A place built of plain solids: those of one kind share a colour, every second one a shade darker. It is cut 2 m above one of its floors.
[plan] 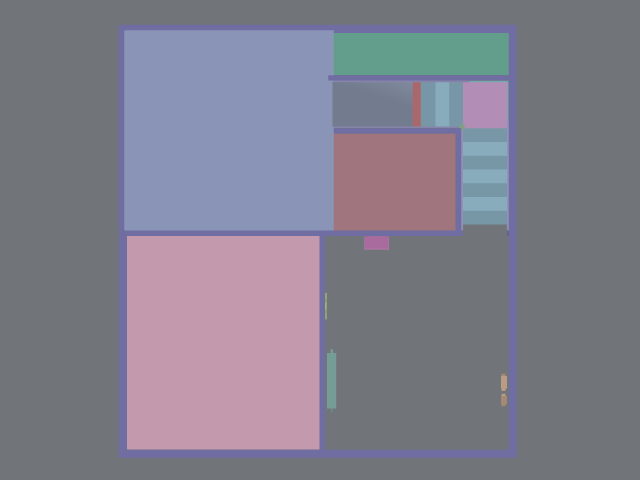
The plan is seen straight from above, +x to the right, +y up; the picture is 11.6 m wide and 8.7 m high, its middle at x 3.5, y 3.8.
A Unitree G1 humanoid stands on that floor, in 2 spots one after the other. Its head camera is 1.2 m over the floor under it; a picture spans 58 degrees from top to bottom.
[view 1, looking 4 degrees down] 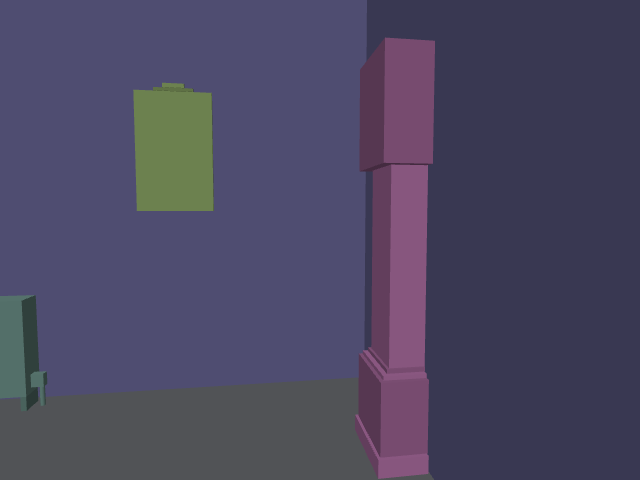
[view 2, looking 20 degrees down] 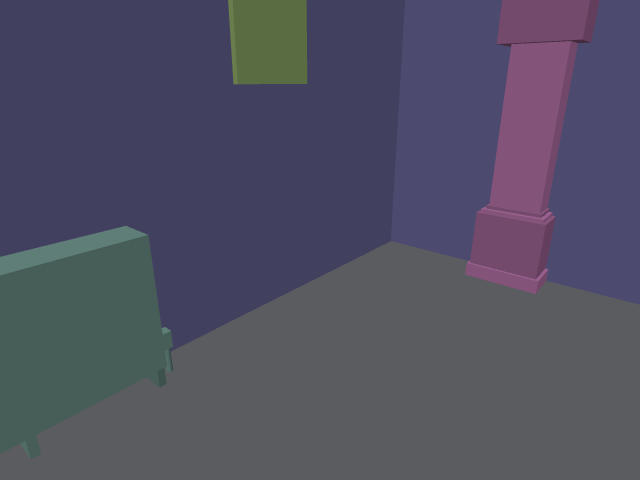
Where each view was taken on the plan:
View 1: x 6.54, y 3.08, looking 171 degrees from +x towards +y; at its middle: wall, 2.99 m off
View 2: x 5.25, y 1.00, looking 130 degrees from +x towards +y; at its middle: wall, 2.76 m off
